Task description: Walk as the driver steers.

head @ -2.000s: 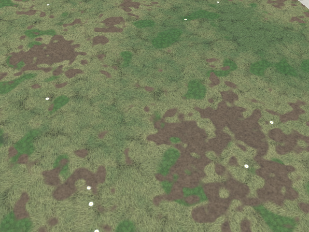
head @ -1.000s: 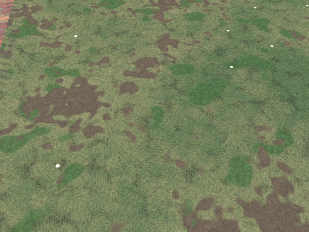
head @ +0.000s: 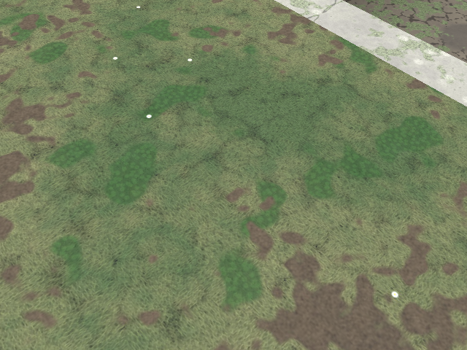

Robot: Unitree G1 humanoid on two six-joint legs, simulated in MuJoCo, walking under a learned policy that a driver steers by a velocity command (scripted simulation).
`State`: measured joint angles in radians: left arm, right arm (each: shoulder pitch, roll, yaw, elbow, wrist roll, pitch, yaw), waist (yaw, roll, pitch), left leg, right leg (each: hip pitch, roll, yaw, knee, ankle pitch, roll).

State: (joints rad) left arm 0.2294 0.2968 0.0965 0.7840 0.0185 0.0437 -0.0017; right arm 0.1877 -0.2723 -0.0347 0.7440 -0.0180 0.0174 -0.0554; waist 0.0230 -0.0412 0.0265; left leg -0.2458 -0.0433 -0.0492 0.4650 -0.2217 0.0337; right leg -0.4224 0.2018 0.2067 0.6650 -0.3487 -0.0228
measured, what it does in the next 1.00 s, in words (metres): walks ahead, turning right: right foot, then left foot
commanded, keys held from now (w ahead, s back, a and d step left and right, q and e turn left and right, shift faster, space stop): e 0.14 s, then w+e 0.52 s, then e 0.34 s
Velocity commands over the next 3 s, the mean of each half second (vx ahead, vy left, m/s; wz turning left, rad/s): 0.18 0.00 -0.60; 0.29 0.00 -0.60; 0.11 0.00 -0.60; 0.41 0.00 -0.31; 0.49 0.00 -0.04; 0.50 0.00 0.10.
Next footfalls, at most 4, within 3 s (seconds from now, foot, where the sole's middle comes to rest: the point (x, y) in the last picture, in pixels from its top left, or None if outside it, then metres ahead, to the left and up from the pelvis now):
0.48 right None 0.05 -0.13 -0.78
0.92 left None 0.41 -0.14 -0.78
1.36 right None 0.22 -0.26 -0.78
1.84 left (356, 342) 0.51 -0.34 -0.78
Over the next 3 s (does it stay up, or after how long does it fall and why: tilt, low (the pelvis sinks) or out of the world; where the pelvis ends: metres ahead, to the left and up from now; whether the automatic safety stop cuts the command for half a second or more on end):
stays up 0.71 -0.84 -0.01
